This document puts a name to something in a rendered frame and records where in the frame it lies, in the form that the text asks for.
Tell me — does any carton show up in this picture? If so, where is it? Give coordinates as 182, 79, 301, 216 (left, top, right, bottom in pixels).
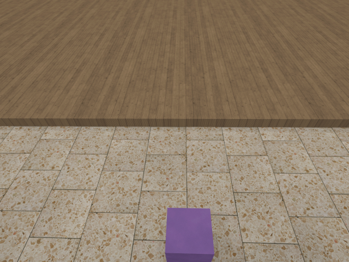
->
165, 208, 214, 262

